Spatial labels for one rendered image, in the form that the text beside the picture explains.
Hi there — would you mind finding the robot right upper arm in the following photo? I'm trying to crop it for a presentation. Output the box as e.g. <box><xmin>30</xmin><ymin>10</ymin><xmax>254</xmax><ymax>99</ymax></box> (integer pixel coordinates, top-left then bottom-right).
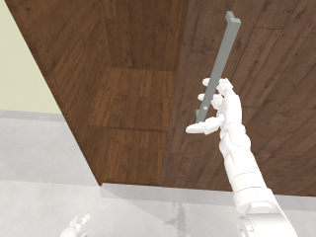
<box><xmin>237</xmin><ymin>212</ymin><xmax>296</xmax><ymax>237</ymax></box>

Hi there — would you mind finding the handle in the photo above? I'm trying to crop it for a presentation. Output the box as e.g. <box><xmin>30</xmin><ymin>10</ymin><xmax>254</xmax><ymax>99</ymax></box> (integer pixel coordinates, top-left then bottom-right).
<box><xmin>196</xmin><ymin>11</ymin><xmax>241</xmax><ymax>123</ymax></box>

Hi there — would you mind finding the right robot forearm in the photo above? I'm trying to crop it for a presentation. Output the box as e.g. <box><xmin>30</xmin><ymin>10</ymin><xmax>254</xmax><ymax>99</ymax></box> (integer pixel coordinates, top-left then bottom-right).
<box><xmin>219</xmin><ymin>122</ymin><xmax>297</xmax><ymax>237</ymax></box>

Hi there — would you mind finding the right robot hand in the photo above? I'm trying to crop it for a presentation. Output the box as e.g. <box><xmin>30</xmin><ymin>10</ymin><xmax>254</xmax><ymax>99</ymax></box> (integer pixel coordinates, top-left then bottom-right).
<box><xmin>186</xmin><ymin>78</ymin><xmax>242</xmax><ymax>135</ymax></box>

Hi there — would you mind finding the left robot hand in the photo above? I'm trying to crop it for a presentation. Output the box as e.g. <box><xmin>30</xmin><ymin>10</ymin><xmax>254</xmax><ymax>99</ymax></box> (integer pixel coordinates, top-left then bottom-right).
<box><xmin>60</xmin><ymin>212</ymin><xmax>91</xmax><ymax>237</ymax></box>

